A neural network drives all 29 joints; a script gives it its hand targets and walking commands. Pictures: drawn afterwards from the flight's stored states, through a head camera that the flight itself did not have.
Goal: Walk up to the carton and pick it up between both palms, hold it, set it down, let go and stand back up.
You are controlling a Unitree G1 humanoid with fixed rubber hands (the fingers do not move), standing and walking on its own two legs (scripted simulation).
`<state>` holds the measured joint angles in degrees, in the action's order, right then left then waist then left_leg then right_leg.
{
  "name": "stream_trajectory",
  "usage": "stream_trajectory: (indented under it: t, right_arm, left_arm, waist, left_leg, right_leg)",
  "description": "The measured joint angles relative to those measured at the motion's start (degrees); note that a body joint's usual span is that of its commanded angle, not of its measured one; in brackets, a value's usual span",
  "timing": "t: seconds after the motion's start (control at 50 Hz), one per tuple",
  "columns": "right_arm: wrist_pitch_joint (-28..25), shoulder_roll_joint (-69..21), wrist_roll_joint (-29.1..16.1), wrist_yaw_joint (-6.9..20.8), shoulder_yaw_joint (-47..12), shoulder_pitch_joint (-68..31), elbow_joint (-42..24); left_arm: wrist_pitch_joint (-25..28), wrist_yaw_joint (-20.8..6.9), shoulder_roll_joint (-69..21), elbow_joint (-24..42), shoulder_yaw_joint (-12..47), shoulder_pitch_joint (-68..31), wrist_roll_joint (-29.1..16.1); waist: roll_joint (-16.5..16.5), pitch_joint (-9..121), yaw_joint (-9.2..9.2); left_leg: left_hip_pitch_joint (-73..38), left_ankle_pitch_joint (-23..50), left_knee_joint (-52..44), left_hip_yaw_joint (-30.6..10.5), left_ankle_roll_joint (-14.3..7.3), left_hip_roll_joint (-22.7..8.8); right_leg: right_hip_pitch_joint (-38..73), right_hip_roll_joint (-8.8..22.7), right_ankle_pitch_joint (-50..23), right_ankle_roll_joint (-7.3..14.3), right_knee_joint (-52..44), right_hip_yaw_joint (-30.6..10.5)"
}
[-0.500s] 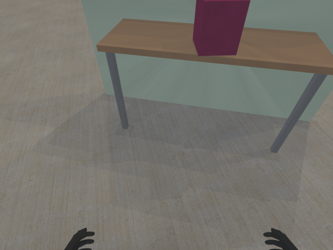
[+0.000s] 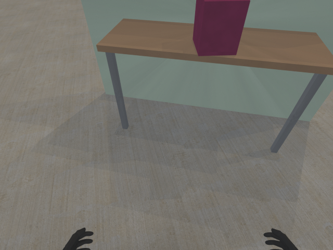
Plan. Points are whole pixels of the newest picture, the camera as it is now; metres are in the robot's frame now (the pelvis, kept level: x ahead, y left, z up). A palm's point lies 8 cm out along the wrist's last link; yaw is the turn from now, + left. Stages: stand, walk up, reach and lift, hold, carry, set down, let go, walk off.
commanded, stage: stand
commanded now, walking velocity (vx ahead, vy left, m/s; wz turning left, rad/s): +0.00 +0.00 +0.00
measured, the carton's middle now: (217, 22) +1.16 -0.26 +0.09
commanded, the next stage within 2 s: walk up in 0.68 s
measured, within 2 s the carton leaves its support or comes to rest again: neither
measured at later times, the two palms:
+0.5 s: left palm out of the picture +0.15 +0.25 -0.08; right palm out of the picture +0.14 -0.28 -0.07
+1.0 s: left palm out of the picture +0.12 +0.25 -0.08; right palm out of the picture +0.10 -0.30 -0.08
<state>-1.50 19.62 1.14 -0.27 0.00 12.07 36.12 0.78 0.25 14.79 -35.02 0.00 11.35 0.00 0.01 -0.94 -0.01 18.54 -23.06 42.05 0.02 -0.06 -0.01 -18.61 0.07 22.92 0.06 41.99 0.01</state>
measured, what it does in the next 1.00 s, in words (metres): stands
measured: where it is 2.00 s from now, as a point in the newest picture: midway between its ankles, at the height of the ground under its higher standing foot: outside the picture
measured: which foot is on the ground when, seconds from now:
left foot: down 0.00-1.00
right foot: down 0.00-1.00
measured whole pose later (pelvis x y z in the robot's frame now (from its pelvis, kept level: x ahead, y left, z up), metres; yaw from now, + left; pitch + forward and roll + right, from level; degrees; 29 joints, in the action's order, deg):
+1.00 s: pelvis -0.01 -0.01 +0.00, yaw -1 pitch -2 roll +1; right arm -5.0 22.2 1.1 0.6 0.0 15.2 38.9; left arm 0.9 -2.0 18.0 -36.7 0.0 14.4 0.0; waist 0.2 -1.0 -0.6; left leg 17.9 -22.8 42.1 1.1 -0.7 -0.3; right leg -23.0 0.1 24.2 0.7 51.0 -0.2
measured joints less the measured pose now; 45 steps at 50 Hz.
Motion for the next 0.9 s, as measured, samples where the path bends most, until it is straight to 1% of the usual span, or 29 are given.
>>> stream_trajectory:
  t: [0.46, 0.9]
  right_arm:
    - [-0.08, 0.18, 0.00, -0.03, 0.00, 0.00, 1.15]
    - [-0.40, 0.39, 0.00, 0.18, -0.01, 0.14, 2.80]
  left_arm:
    - [0.03, 0.00, 0.25, -0.06, 0.00, 0.00, 0.00]
    - [0.09, -0.28, 0.61, -1.61, 0.01, 0.21, 0.00]
  waist:
    - [0.00, 0.00, 0.00]
    - [0.00, 0.00, 0.00]
  left_leg:
    - [0.00, 0.15, 0.00, 0.00, 0.00, 0.00]
    - [-0.07, 1.13, 0.00, 0.06, -0.05, 0.00]
  right_leg:
    - [0.00, 0.00, -0.14, 0.02, 0.00, 0.00]
    - [0.01, 0.00, -1.12, 0.06, 0.09, -0.06]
